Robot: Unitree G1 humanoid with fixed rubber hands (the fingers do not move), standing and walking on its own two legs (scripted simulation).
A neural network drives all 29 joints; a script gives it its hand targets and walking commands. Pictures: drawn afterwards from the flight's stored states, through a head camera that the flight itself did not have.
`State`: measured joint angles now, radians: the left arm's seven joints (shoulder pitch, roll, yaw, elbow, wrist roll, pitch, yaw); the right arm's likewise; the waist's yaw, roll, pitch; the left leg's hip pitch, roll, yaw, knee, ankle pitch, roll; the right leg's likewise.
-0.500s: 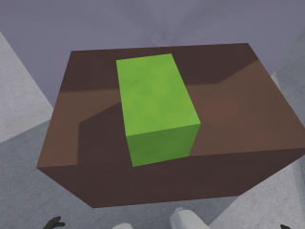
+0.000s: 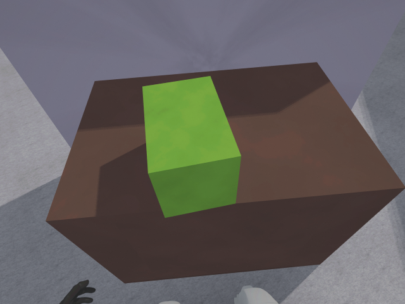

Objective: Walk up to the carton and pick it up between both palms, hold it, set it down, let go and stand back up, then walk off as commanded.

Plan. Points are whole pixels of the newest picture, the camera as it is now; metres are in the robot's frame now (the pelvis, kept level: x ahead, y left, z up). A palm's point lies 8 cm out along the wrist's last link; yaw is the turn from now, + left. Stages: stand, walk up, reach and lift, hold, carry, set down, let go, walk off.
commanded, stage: walk up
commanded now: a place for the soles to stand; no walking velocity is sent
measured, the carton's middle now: (188, 144) +0.48 +0.05 +0.02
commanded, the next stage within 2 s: reach and lift in 1.00 s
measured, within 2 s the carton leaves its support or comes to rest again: neither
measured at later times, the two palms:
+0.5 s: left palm out of the picture +0.15 +0.31 -0.09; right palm out of the picture +0.09 -0.32 -0.09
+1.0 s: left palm out of the picture +0.16 +0.31 -0.09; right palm out of the picture +0.10 -0.32 -0.09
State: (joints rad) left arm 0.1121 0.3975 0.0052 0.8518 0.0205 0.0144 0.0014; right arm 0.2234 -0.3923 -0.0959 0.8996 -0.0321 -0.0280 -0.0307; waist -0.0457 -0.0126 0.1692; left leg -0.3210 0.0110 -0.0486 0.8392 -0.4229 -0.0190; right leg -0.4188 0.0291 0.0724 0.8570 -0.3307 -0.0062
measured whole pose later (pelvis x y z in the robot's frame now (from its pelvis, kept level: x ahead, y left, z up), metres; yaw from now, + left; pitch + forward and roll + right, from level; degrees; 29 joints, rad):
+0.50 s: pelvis +0.02 +0.01 +0.00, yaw +0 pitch -4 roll +1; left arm 0.11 0.40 0.01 0.85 0.02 0.01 0.00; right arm 0.18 -0.39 -0.10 0.90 -0.03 -0.03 -0.03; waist -0.05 -0.02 0.15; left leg -0.32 0.00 -0.05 0.83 -0.43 -0.02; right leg -0.42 0.02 0.07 0.85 -0.36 0.00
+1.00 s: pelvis +0.02 +0.01 +0.00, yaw +1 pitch -4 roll +1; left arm 0.11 0.40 0.01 0.85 0.02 0.01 0.00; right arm 0.17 -0.39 -0.10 0.90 -0.03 -0.03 -0.03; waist -0.05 -0.02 0.11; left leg -0.32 0.00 -0.05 0.83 -0.44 -0.02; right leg -0.42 0.02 0.07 0.85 -0.36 0.00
